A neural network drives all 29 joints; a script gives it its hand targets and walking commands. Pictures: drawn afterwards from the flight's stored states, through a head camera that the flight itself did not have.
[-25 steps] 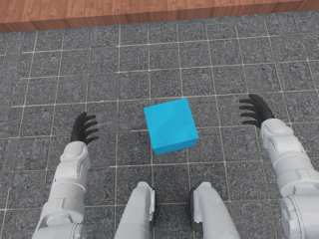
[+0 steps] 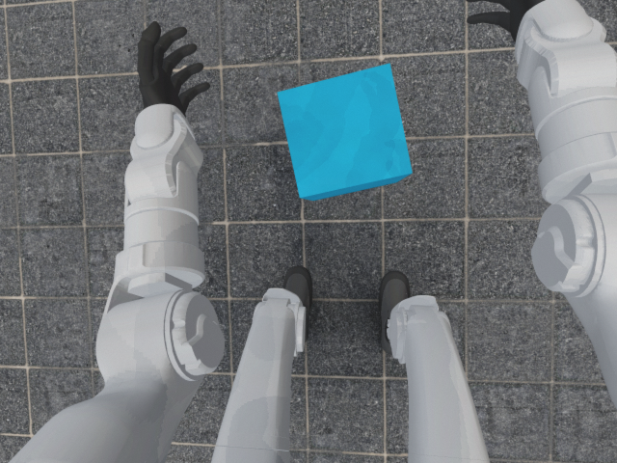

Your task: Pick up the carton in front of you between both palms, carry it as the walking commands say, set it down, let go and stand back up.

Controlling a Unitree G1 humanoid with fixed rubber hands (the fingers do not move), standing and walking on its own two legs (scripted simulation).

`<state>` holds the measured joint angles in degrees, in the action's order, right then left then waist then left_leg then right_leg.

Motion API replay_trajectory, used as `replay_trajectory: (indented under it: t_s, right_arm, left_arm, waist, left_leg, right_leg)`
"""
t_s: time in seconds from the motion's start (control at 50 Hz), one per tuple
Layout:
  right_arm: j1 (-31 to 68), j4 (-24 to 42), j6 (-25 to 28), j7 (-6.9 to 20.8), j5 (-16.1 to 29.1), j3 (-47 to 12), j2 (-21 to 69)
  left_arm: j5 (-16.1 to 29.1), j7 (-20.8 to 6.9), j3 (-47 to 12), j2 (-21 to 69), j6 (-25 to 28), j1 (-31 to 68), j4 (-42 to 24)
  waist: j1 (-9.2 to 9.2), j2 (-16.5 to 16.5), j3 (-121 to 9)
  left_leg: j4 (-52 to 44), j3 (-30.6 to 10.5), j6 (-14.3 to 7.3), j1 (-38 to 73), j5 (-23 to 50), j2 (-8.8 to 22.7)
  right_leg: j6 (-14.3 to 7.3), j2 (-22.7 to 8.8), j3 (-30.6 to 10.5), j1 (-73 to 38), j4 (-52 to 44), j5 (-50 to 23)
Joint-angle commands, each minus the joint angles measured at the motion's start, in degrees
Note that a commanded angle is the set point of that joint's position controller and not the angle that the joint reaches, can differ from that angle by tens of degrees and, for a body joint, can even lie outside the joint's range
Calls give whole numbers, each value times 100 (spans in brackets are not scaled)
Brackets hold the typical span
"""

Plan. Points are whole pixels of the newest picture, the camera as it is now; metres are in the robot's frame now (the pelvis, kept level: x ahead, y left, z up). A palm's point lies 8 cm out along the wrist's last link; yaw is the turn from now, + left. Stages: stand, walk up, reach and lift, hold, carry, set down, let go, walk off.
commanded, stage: reach and lift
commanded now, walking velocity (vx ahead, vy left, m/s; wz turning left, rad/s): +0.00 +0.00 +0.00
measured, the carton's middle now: (345, 143) +0.51 +0.03 -0.52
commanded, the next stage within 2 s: none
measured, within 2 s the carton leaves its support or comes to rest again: leaves its support in 1.64 s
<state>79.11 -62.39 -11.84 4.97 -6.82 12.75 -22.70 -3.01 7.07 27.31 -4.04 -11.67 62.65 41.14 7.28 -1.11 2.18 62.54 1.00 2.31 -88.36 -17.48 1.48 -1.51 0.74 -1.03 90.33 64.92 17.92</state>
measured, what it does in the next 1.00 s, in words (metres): lowers itself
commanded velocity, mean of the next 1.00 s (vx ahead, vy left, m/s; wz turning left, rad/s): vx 0.00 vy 0.00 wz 0.00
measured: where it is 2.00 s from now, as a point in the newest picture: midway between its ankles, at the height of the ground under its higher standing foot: (342, 323)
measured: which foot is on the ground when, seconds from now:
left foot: down 0.00-1.00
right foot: down 0.00-1.00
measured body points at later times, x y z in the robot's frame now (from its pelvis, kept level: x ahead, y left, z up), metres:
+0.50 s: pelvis -0.02 +0.01 -0.18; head +0.34 +0.00 +0.08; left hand +0.48 +0.23 -0.34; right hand +0.56 -0.16 -0.35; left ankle +0.08 +0.15 -0.61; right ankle +0.08 -0.10 -0.61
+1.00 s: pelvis -0.04 +0.01 -0.28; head +0.34 +0.00 -0.05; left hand +0.50 +0.22 -0.46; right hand +0.56 -0.14 -0.47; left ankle +0.08 +0.15 -0.61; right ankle +0.08 -0.10 -0.61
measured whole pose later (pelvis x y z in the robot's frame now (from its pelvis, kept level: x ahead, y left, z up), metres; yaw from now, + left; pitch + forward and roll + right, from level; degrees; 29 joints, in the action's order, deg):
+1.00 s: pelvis -0.04 +0.01 -0.28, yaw +3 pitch +36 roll +4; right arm 93.9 -71.7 -4.3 -1.9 13.9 -8.7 -30.8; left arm 16.6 11.0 10.3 -13.8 -3.0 84.1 62.6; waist 4.9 3.7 24.7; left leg 124.5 0.9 3.1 -129.0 -31.6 -2.0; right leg -0.5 -0.5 -3.1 130.9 127.6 32.7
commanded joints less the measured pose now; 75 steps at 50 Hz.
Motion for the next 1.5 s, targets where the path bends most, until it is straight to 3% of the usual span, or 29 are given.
replay_trajectory:
  t_s: [0.0,0.1,0.22,0.34,0.44,0.56,0.64,0.76,0.82,0.9,0.98,1.12,1.22,1.32,1.34,1.36,1.42,1.48]
  right_arm:
    - [1254,682,241,-67,-127,139,-286]
    - [656,607,465,-192,-249,306,70]
    - [586,617,645,-405,-45,192,-42]
    - [1331,781,724,-618,792,-584,-699]
    - [2071,749,634,-670,1401,-1143,-1130]
    - [2778,56,496,-621,1678,-1432,-1322]
    - [3023,-522,550,-574,1698,-1510,-1350]
    - [3385,-860,751,-576,1779,-1668,-1437]
    - [3626,-700,849,-637,1942,-1846,-1524]
    - [3749,-337,907,-700,2078,-2104,-1456]
    - [3389,-140,884,-716,2096,-2088,-1272]
    - [2858,-691,842,-648,1881,-1842,-925]
    - [3035,-723,900,-656,1846,-1847,-795]
    - [3396,-649,910,-662,1693,-1882,-249]
    - [3413,-653,885,-637,1660,-1921,24]
    - [3635,-599,840,-503,1674,-2064,792]
    - [4130,-537,661,129,1500,-2302,3325]
    - [3634,-366,407,630,1215,-1989,4705]
  left_arm:
    - [-139,-105,169,-550,335,668,-603]
    - [-251,-218,263,-402,676,284,-213]
    - [-6,-158,43,-492,873,360,21]
    - [722,171,-606,-968,861,951,-71]
    - [1306,385,-1088,-1246,689,1672,-109]
    - [1493,471,-1253,-1355,516,2527,520]
    - [1377,419,-1186,-1382,580,2921,1117]
    - [1345,337,-1190,-1534,823,3363,1548]
    - [1544,366,-1323,-1668,931,3530,1489]
    - [2020,375,-1715,-1413,962,3449,1572]
    - [1976,429,-1650,-1457,1000,3083,1578]
    - [1533,403,-1357,-1333,1029,2916,1810]
    - [1513,363,-1479,-1073,1042,3183,1674]
    - [1529,300,-1601,-454,1004,3533,1692]
    - [1428,285,-1544,-320,999,3568,1707]
    - [1376,147,-1649,332,970,3854,1665]
    - [1068,-510,-1902,2707,728,4824,1453]
    - [843,-1055,-1844,3932,416,5061,1149]
  waist:
    - [224,-967,-6245]
    - [76,-906,-5854]
    - [-75,-633,-5827]
    - [-25,-653,-6868]
    - [20,-821,-7163]
    - [66,-860,-6141]
    - [56,-677,-5263]
    - [24,-507,-4913]
    - [15,-593,-5418]
    - [-140,-844,-5814]
    - [-77,-893,-5898]
    - [-33,-611,-4621]
    - [-151,-470,-4607]
    - [-285,-480,-4631]
    - [-208,-505,-4596]
    - [-140,-542,-4554]
    - [-220,-596,-4221]
    - [-335,-640,-4028]
  left_leg:
    - [-132,516,183,1286,1855,-602]
    - [520,438,232,-14,1926,-605]
    - [1645,349,327,-662,1753,-571]
    - [2845,312,297,-204,1802,-535]
    - [3578,396,237,-160,1138,-480]
    - [4079,418,162,-530,-17,-385]
    - [4431,363,128,-778,-291,-316]
    - [4995,318,155,-890,69,-262]
    - [5224,353,155,-749,476,-264]
    - [5369,386,168,-760,770,-360]
    - [5429,433,147,-824,1012,-441]
    - [5323,359,148,-1262,486,-458]
    - [5280,326,156,-1014,450,-485]
    - [5266,363,147,-812,293,-610]
    - [5243,387,135,-765,249,-640]
    - [5240,395,106,-774,210,-687]
    - [5374,417,86,-1140,86,-835]
    - [5487,481,59,-1391,21,-929]
  right_leg:
    - [205,269,-269,-4757,23,-3067]
    - [212,195,-395,-3865,725,-3620]
    - [183,256,-284,-2215,1744,-2743]
    - [225,256,-82,-1572,2965,-2092]
    - [198,191,1,-1323,3658,-1193]
    - [162,22,2,-476,4076,176]
    - [131,-84,-83,181,4358,595]
    - [143,-143,-209,346,4874,264]
    - [161,-146,-226,-66,5132,-198]
    - [174,-156,-160,-434,5303,-631]
    - [196,-114,-146,-601,5373,-975]
    - [178,-93,-184,552,5198,-288]
    - [150,-61,-159,723,5107,-132]
    - [115,34,-120,548,5048,12]
    - [126,55,-103,532,5027,74]
    - [120,102,-99,510,5021,117]
    - [67,281,-78,590,5120,46]
    - [18,367,35,792,5170,-32]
